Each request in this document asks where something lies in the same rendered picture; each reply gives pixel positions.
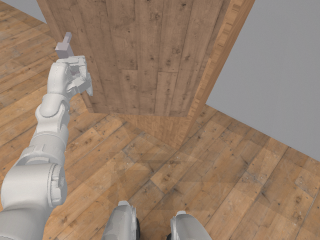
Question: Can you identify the right robot thigh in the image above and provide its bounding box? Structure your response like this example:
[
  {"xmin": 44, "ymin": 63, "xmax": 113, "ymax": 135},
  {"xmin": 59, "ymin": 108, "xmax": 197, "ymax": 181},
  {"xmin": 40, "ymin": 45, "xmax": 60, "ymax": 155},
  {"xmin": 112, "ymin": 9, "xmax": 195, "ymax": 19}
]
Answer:
[{"xmin": 170, "ymin": 214, "xmax": 212, "ymax": 240}]

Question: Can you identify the cupboard door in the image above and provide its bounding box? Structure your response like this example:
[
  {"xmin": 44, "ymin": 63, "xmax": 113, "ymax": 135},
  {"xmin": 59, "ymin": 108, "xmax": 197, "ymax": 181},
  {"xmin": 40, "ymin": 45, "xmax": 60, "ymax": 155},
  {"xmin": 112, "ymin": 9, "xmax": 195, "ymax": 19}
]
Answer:
[{"xmin": 36, "ymin": 0, "xmax": 231, "ymax": 117}]

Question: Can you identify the robot left upper arm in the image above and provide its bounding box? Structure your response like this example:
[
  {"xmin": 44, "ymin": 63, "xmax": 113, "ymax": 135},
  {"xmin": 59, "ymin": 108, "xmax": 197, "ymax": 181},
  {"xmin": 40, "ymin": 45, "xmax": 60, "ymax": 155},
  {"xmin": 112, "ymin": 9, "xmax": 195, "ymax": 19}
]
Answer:
[{"xmin": 0, "ymin": 162, "xmax": 68, "ymax": 240}]

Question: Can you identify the robot left forearm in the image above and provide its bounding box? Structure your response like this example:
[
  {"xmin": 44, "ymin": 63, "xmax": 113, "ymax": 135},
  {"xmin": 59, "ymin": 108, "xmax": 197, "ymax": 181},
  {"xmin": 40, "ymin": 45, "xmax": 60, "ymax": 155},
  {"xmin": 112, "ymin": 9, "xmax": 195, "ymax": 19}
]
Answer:
[{"xmin": 0, "ymin": 93, "xmax": 71, "ymax": 208}]

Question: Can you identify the robot left hand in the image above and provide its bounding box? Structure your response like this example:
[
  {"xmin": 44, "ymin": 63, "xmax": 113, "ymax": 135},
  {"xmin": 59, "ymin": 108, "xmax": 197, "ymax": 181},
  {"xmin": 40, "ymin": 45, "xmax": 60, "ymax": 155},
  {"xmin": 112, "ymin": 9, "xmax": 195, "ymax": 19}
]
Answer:
[{"xmin": 47, "ymin": 55, "xmax": 93, "ymax": 102}]

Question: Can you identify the handle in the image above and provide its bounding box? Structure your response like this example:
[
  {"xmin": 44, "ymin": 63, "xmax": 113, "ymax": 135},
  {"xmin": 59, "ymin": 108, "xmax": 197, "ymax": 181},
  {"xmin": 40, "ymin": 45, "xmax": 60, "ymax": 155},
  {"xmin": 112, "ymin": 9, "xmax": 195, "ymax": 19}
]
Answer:
[{"xmin": 55, "ymin": 32, "xmax": 80, "ymax": 76}]

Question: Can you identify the robot left shin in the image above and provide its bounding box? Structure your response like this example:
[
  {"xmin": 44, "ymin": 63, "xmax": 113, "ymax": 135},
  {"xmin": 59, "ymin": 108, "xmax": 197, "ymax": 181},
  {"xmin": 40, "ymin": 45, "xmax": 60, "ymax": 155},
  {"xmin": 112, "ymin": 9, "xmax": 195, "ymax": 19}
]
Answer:
[{"xmin": 118, "ymin": 200, "xmax": 136, "ymax": 240}]

